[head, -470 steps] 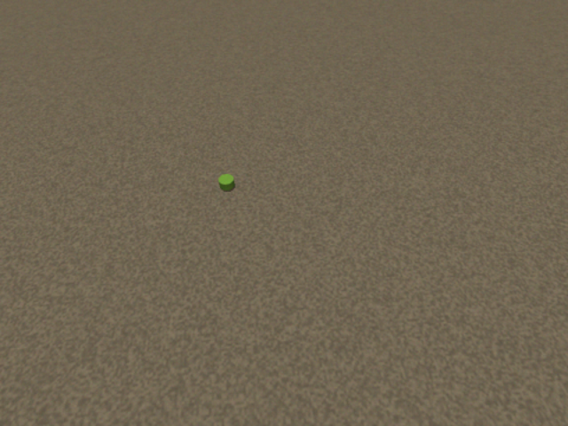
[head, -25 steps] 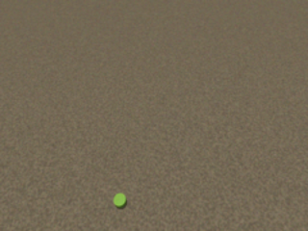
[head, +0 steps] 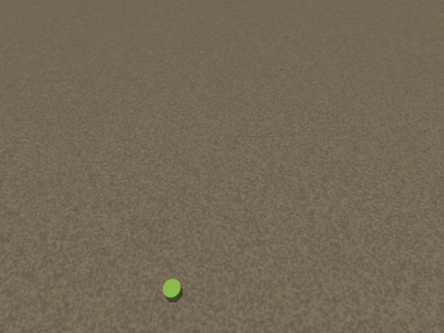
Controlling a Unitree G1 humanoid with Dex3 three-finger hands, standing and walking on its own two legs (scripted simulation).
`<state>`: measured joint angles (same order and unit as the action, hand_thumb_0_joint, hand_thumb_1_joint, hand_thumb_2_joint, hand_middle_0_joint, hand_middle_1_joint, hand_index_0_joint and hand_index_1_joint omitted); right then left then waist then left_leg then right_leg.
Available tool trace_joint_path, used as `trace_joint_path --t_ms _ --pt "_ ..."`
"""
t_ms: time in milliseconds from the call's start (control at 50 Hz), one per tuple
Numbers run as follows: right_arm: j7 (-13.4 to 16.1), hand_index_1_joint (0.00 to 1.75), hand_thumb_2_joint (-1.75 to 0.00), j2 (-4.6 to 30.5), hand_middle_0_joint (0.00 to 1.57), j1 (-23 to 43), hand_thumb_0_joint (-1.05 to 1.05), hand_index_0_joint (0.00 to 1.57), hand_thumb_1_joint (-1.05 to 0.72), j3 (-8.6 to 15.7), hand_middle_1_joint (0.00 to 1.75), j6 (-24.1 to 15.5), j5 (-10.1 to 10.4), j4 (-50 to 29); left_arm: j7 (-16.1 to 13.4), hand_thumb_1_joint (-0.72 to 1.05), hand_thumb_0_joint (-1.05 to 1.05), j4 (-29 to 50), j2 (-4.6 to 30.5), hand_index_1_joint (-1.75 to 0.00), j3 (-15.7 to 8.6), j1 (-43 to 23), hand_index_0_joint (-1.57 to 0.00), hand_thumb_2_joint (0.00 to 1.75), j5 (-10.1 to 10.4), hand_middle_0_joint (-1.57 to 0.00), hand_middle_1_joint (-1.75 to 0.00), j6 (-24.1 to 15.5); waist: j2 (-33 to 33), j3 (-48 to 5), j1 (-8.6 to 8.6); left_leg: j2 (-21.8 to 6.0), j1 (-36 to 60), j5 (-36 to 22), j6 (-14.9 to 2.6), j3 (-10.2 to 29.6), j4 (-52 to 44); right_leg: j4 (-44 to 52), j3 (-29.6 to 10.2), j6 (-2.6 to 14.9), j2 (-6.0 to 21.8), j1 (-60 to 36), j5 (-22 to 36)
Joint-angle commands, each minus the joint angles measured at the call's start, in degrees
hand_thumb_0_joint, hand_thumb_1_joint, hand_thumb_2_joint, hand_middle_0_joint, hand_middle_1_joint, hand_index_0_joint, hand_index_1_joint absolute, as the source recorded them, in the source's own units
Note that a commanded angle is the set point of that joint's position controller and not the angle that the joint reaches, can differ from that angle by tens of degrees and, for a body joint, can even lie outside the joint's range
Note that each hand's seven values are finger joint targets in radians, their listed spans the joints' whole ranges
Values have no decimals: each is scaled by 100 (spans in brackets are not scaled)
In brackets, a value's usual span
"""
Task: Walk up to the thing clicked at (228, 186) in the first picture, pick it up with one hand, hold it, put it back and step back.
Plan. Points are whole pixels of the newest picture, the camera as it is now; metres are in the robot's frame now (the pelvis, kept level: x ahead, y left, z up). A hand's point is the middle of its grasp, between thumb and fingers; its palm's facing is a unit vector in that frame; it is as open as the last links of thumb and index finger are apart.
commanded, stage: stand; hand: left
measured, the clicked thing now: (172, 289) +0.41 +0.24 -0.76
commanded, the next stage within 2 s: rise first in 1.60 s
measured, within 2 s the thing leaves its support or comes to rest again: neither
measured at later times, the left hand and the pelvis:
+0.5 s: hand out of the picture +0.07 +0.25 -0.16, palm faces -0.03 -0.94 -0.35, open 7.4 cm; pelvis +0.00 +0.00 +0.00, yaw +0 degrees
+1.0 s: hand out of the picture +0.08 +0.25 -0.16, palm faces -0.04 -0.94 -0.35, open 7.4 cm; pelvis +0.00 +0.00 +0.00, yaw +0 degrees
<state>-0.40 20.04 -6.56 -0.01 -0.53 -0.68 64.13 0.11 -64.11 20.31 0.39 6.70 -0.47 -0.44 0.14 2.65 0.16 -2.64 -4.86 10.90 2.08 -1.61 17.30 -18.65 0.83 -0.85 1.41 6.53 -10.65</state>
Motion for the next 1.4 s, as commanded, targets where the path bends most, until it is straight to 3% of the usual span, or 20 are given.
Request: trace_joint_path --t_ms 0,220,380,540,700,880,1080,1380 --pt "74 30 -90 1235 20 152 0 20 -90 261 30 -88 14 -292 -59 90 0 285 1208 -30 -252 -136 -20 90 -9 -20 -30 -131 -38 -407 -17 -570 92 -871 -247 399 -213 281 -466 202 629 -65 1011" --pt "82 30 -90 1237 20 137 0 20 -90 255 30 -88 9 -310 -70 90 0 299 1218 -30 -258 -166 -20 90 -6 -20 -30 -143 -36 -460 -13 -583 141 -1066 -269 376 -144 254 -460 199 658 -127 1279" --pt "83 30 -90 1185 20 78 0 20 -90 237 30 -85 4 -302 -71 90 0 278 1238 -30 -267 -163 -20 90 -7 -20 -30 -125 -13 -352 0 -557 11 -777 -264 374 -244 297 -465 186 643 -74 985" --pt "82 30 -90 1218 20 98 0 20 -90 259 30 -94 4 -311 -66 90 0 306 1232 -30 -260 -163 -20 90 -8 -20 -30 -140 -12 -420 -2 -578 139 -1017 -253 379 -185 254 -446 200 638 -30 1167" --pt "79 30 -90 1208 20 87 0 20 -90 267 30 -75 3 -297 -78 90 0 308 1236 -30 -250 -182 -20 90 -15 -20 -30 -146 -17 -404 21 -554 68 -798 -265 365 -178 301 -481 196 645 -64 1067" --pt "79 30 -90 1233 20 107 0 20 -90 283 30 -83 0 -318 -86 90 0 334 1232 -30 -251 -188 -20 90 -12 -20 -30 -164 -26 -546 10 -593 168 -1100 -286 344 -102 212 -481 213 678 -173 1425" --pt "79 30 -90 1189 20 109 0 20 -90 276 30 -92 -1 -317 -71 90 0 327 1244 -30 -254 -159 -20 90 -13 -20 -30 -135 -79 -400 -3 -564 56 -851 -258 367 -230 256 -441 208 628 -87 1014" --pt "73 30 -90 1196 20 81 0 20 -90 280 30 -100 -4 -305 -63 90 0 323 1246 -30 -261 -189 -20 90 -15 -20 -30 -135 -80 -361 11 -551 6 -685 -263 404 -278 297 -467 195 628 -62 841"
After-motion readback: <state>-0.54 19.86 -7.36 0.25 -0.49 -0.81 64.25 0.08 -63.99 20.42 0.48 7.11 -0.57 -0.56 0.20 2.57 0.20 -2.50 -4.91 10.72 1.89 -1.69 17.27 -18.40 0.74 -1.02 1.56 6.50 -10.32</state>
